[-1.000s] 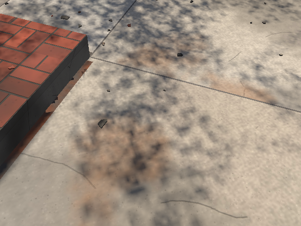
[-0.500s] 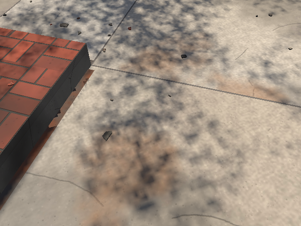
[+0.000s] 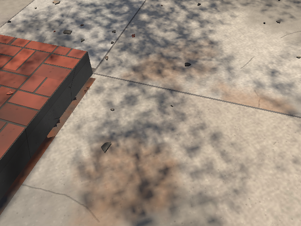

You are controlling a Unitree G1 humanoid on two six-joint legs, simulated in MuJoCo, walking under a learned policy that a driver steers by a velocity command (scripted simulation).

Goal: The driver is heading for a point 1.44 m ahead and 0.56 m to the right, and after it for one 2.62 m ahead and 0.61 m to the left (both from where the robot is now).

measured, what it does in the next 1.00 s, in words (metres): walks ahead, turning right: left foot, then right foot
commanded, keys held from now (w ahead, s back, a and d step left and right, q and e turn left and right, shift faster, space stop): w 0.30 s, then w+e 0.70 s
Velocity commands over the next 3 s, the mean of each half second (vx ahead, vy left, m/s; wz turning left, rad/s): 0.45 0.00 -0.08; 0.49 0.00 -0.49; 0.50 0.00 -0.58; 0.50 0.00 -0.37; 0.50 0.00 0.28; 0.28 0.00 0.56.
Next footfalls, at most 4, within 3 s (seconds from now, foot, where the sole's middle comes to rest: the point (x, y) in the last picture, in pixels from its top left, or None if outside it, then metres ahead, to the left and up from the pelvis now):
0.44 left None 0.39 0.15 -0.76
1.00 right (201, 201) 0.62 -0.16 -0.76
1.50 left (189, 138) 0.98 -0.13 -0.76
2.00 right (260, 138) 0.97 -0.51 -0.76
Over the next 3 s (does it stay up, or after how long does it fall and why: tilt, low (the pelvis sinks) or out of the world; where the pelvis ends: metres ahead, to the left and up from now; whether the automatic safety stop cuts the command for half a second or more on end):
stays up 1.34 -0.63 0.00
